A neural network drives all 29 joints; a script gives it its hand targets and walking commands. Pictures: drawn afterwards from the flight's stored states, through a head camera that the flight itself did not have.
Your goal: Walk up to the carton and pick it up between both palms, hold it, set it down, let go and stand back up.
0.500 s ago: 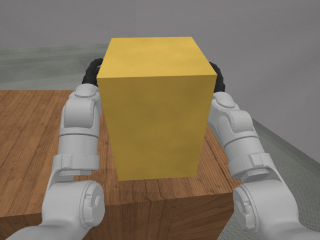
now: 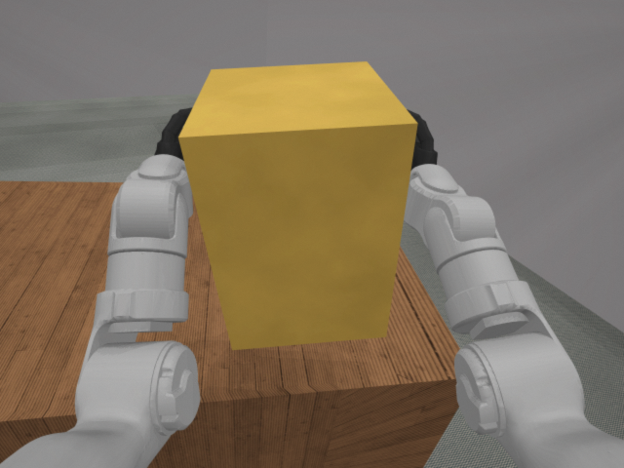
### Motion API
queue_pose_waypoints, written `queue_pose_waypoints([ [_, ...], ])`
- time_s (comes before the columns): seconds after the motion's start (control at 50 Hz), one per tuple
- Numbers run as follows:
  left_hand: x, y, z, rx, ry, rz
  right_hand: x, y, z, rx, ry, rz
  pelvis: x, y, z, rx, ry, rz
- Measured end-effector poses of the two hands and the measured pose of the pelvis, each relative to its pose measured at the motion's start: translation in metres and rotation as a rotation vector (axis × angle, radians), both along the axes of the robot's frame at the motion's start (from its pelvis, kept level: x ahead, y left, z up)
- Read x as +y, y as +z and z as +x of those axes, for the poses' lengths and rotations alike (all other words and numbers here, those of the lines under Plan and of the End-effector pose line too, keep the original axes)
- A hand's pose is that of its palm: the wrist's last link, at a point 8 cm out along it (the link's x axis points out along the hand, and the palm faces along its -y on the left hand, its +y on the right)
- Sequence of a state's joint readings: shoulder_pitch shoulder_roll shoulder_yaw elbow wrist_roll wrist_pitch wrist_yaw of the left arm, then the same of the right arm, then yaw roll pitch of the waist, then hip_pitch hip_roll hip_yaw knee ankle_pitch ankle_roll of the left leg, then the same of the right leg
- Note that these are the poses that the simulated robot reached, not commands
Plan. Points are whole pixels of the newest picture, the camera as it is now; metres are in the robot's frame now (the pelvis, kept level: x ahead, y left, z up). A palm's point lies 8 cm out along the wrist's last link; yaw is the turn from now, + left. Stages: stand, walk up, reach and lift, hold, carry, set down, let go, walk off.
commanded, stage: hold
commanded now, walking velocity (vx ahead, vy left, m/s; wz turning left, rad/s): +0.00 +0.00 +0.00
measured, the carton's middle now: (299, 205) +0.38 +0.01 +0.23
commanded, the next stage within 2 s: none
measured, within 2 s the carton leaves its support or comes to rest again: neither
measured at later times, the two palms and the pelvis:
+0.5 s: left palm (172, 151) +0.37 +0.15 +0.30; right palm (430, 152) +0.37 -0.14 +0.32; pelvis +0.00 +0.00 +0.00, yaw +0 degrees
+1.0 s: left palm (176, 155) +0.37 +0.15 +0.29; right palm (430, 151) +0.38 -0.14 +0.32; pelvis +0.00 -0.01 +0.00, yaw +1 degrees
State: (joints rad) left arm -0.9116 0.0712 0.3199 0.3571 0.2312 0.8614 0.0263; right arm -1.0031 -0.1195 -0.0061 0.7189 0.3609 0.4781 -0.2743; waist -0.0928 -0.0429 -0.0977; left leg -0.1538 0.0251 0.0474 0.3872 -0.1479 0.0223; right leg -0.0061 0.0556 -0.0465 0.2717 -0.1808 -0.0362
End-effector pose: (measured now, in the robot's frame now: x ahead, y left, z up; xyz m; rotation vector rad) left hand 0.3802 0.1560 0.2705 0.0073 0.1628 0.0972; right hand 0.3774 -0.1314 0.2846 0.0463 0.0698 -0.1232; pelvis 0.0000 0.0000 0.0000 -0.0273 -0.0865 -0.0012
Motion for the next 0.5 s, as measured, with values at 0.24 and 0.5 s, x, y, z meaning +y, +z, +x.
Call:
queue_pose_waypoints([
  [0.24, -0.005, 0.015, -0.007, -0.004, 0.008, 0.002, -0.005, 0.017, -0.006, 0.002, 0.004, -0.004, -0.001, 0.000, -0.003, 0.008, -0.005, 0.001],
  [0.5, -0.006, 0.028, -0.011, 0.001, 0.016, 0.002, -0.005, 0.033, -0.007, 0.010, 0.013, -0.014, -0.005, 0.000, -0.003, 0.014, 0.007, 0.003],
])
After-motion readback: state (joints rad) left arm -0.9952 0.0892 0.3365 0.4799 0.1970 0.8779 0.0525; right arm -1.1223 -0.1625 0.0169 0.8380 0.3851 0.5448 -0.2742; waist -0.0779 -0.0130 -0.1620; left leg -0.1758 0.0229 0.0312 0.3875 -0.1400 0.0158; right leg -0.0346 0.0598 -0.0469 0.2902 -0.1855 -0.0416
